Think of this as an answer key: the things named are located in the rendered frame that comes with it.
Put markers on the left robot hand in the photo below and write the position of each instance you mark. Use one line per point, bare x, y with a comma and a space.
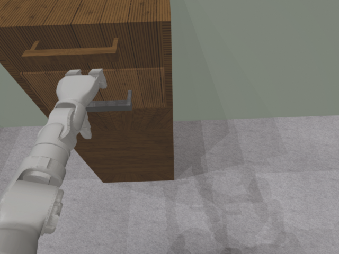
83, 89

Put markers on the robot left upper arm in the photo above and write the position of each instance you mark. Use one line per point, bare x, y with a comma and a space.
29, 210

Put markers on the left robot forearm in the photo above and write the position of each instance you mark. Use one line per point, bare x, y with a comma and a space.
48, 157

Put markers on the drawer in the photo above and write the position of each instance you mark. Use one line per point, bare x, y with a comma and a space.
147, 85

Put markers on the cabinet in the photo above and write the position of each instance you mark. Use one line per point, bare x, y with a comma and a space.
126, 146

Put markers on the handle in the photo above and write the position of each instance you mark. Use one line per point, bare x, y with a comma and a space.
114, 105
70, 56

